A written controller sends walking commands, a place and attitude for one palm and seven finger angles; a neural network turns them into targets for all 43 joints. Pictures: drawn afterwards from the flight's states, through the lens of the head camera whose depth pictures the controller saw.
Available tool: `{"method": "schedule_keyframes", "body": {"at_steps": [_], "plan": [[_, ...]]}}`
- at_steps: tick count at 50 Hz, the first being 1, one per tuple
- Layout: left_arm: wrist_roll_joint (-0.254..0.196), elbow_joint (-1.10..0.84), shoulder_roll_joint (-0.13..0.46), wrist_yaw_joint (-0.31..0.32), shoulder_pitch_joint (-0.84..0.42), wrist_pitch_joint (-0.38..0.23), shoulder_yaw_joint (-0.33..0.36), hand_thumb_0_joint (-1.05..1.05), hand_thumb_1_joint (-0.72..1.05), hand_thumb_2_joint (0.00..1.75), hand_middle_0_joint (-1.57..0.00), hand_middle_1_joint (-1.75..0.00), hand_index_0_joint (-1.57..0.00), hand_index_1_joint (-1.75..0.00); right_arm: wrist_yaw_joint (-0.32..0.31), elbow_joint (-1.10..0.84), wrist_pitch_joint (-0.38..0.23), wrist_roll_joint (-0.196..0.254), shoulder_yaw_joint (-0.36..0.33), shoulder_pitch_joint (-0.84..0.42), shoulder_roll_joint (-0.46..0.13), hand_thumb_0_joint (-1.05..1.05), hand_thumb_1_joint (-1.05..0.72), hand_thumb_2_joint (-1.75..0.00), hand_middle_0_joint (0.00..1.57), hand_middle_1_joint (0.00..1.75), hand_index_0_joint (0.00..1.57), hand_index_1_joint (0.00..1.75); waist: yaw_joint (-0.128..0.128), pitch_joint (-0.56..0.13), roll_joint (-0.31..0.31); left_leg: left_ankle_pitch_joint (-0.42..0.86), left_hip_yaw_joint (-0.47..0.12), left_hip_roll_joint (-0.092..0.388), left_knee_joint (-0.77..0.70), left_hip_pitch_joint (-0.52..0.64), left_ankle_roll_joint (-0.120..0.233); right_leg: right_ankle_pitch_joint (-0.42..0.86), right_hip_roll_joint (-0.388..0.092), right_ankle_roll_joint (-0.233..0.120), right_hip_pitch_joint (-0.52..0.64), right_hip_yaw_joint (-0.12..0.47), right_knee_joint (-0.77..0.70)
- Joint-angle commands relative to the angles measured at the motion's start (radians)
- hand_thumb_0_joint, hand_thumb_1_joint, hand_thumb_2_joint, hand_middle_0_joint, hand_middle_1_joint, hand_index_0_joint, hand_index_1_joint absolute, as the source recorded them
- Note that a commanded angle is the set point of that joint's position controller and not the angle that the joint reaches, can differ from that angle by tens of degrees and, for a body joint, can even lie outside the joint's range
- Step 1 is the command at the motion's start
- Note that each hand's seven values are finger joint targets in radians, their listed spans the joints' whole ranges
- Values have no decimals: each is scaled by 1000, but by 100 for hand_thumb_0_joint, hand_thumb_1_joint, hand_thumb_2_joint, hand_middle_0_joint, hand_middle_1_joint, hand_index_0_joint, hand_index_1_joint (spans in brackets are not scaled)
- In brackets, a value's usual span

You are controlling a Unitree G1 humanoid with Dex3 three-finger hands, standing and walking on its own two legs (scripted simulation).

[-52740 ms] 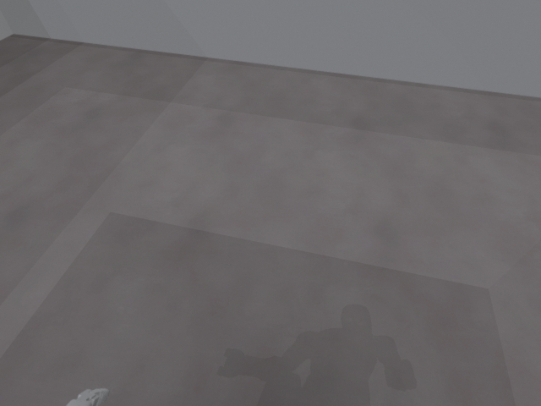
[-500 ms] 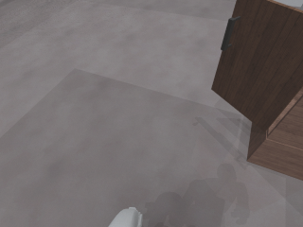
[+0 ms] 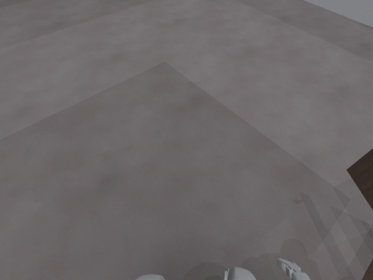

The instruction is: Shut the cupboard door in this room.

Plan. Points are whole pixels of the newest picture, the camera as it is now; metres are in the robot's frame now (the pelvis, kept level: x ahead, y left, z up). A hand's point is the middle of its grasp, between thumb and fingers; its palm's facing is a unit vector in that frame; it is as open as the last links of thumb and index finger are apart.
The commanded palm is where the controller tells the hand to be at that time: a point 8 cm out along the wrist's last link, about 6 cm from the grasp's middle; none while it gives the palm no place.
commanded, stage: walk to a spot facing it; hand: left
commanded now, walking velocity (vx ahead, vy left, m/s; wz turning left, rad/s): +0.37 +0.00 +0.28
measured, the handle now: out of the picture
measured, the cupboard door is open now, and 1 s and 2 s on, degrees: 57 57 57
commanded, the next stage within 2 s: turn to face it in 0.56 s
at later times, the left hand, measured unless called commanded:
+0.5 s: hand (149, 203) +0.31 +0.13 -0.14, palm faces +0.16 -0.96 -0.21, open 7.4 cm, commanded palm none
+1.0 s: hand (128, 236) +0.23 +0.18 -0.17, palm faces +0.34 -0.92 -0.20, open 7.4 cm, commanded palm none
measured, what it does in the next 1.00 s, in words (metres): walks ahead: right foot, then left foot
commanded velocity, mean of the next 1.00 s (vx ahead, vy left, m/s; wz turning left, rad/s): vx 0.09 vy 0.00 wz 0.10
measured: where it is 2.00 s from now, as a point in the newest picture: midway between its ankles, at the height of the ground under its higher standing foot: (188, 257)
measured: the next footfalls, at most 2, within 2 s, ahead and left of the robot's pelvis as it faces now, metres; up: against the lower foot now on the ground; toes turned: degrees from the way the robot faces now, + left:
right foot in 0.32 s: +0.29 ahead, -0.15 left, +0.00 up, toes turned +1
left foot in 0.74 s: +0.35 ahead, +0.11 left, +0.00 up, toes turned +26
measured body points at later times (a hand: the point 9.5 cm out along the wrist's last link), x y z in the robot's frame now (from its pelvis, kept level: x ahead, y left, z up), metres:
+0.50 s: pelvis +0.21 -0.06 +0.01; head +0.26 -0.06 +0.46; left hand +0.30 +0.18 -0.12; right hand +0.21 -0.30 -0.14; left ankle +0.14 +0.06 -0.62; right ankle +0.25 -0.15 -0.73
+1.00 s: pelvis +0.29 +0.00 +0.01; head +0.30 +0.01 +0.46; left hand +0.21 +0.22 -0.15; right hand +0.50 -0.17 -0.12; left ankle +0.31 +0.10 -0.73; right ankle +0.31 -0.14 -0.69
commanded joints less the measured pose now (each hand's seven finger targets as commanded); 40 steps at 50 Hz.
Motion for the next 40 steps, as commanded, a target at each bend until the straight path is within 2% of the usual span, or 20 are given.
{"method": "schedule_keyframes", "body": {"at_steps": [1,6,10,12,14,15,16,17,18,20,21,23,29,33,35,36,37,38,39,40], "plan": [[-1,-85,56,-7,2,-20,17,0,90,90,-20,-30,-20,-30,-18,5,-24,4,-39,128,-132,0,-90,-90,20,30,20,30,-48,-41,125,-9,-284,263,-390,48,113,130,7,17,-109,15,-96],[-9,-138,62,-16,-170,-25,19,0,90,90,-20,-30,-20,-30,-22,56,-34,3,-44,211,-110,0,-90,-90,20,30,20,30,-66,-3,112,80,-273,255,-416,122,128,242,21,23,-134,16,-315],[-14,-182,63,-19,-285,-36,12,0,90,90,-20,-30,-20,-30,-25,94,-37,-3,-45,281,-100,0,-90,-90,20,30,20,30,-92,7,116,233,-274,261,-367,185,125,238,63,4,-73,1,-492],[-15,-193,71,-18,-291,-41,15,0,90,90,-20,-30,-20,-30,-28,104,-34,-7,-48,281,-110,0,-90,-90,20,30,20,30,-84,-5,140,292,-281,270,-318,192,113,200,87,-12,1,-6,-550],[-15,-175,86,-14,-199,-52,21,0,90,90,-20,-30,-20,-30,-29,111,-28,-4,-49,277,-115,0,-90,-90,20,30,20,30,-34,-46,98,399,-276,237,-193,151,79,198,133,-29,201,-31,-663],[-14,-138,120,-8,-62,-63,33,0,90,90,-20,-30,-20,-30,-26,110,-30,5,-49,263,-113,0,-90,-90,20,30,20,30,30,-119,53,425,-247,190,-21,60,44,245,118,-46,442,-7,-731],[-2,-98,217,7,92,-75,57,0,90,90,-20,-30,-20,-30,-17,96,-38,20,-44,293,-66,0,-90,-90,20,30,20,30,79,-264,-148,196,-145,70,288,-160,-14,295,-122,-121,760,241,-779],[-11,-82,273,13,170,-69,64,0,90,90,-20,-30,-20,-30,-22,76,-35,21,-43,340,-49,0,-90,-90,20,30,20,30,68,-366,-273,-336,-97,-28,584,-264,-51,441,-348,-212,823,460,-857],[-18,-94,226,26,88,-62,61,0,90,90,-20,-30,-20,-30,-26,79,-22,17,-52,313,-70,0,-90,-90,20,30,20,30,45,-335,-266,-316,-163,39,737,-312,-50,478,-355,-227,746,436,-860],[-20,-132,131,36,-46,-58,32,0,90,90,-20,-30,-20,-30,-14,70,-2,10,-47,206,-43,0,-90,-90,20,30,20,30,4,-193,-58,-172,-165,120,786,-333,-75,488,-272,-215,510,209,-856],[-20,-133,107,36,-76,-64,21,0,90,90,-20,-30,-20,-30,-4,73,13,7,-42,202,-18,0,-90,-90,20,30,20,30,-26,-154,-36,-128,-153,129,742,-304,-84,546,-231,-181,421,97,-864],[-16,-127,93,37,-107,-70,18,0,90,90,-20,-30,-20,-30,6,79,37,3,-39,245,6,0,-90,-90,20,30,20,30,-68,-133,-103,-99,-126,139,665,-278,-100,602,-204,-160,357,-14,-877],[-16,-116,102,39,-103,-62,25,0,90,90,-20,-30,-20,-30,26,27,61,-3,-33,158,20,0,-90,-90,20,30,20,30,-81,-110,-117,-17,-32,138,370,-251,-112,664,-169,-130,366,-175,-857],[-9,-113,155,38,-83,-46,34,0,90,90,-20,-30,-20,-30,31,-33,54,1,-28,67,-15,0,-90,-90,20,30,20,30,-55,-101,-119,-40,-14,119,164,-152,-88,666,-212,-131,389,-155,-762],[-16,-107,162,38,-59,-41,27,0,90,90,-20,-30,-20,-30,21,-10,41,-6,-26,141,-46,0,-90,-90,20,30,20,30,-91,-153,-53,120,4,73,-24,86,-75,624,-158,-99,318,-170,-627],[-24,-107,128,39,-23,-34,13,0,90,90,-20,-30,-20,-30,14,10,28,-15,-40,221,-123,0,-90,-90,20,30,20,30,-117,-241,117,445,-131,199,-84,297,-26,358,-73,-43,194,-198,-461],[-39,-117,64,41,18,-25,-10,0,90,90,-20,-30,-20,-30,1,17,22,-13,-58,277,-226,0,-90,-90,20,30,20,30,-125,-318,382,849,-429,463,-123,421,116,-314,65,10,34,-161,-261],[-25,-131,79,51,-35,-17,-25,0,90,90,-20,-30,-20,-30,-9,20,31,-7,-48,289,-234,0,-90,-90,20,30,20,30,-144,-283,220,827,-375,487,-128,312,149,-386,84,-22,91,-46,-164],[-29,-111,53,55,-11,-9,-23,0,90,90,-20,-30,-20,-30,-27,8,17,-7,-38,208,-223,0,-90,-90,20,30,20,30,-98,-312,277,770,-387,483,-154,333,143,-355,92,-14,38,13,-138],[-29,-80,62,54,-23,-2,-25,0,90,90,-20,-30,-20,-30,-36,-3,17,-5,-32,136,-195,0,-90,-90,20,30,20,30,-94,-267,307,608,-340,470,-194,261,130,-294,76,-12,46,54,-134]]}}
